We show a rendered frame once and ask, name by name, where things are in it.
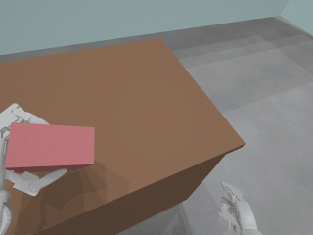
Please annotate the sponge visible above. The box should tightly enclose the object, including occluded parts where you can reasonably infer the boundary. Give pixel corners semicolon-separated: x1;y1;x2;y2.
4;122;95;173

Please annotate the table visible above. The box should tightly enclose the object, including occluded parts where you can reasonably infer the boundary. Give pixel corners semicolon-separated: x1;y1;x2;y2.
0;38;245;235

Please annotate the robot right hand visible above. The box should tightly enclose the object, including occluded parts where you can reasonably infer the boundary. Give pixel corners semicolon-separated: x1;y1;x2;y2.
218;181;258;235

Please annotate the left robot forearm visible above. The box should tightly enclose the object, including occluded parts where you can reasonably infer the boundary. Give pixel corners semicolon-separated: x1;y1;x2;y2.
0;189;13;235

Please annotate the robot left hand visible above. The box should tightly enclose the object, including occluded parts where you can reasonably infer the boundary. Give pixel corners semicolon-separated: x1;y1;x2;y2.
0;103;67;196

